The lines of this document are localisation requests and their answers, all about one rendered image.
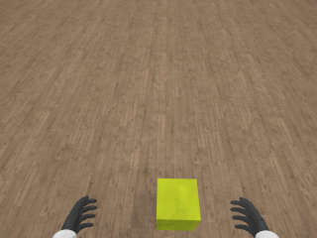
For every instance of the right robot hand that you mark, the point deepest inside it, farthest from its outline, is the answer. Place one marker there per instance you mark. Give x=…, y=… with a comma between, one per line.
x=254, y=220

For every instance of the left robot hand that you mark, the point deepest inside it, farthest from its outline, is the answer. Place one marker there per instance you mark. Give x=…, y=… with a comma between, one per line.
x=74, y=218

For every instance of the carton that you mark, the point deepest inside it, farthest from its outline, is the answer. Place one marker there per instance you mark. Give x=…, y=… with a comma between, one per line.
x=177, y=204

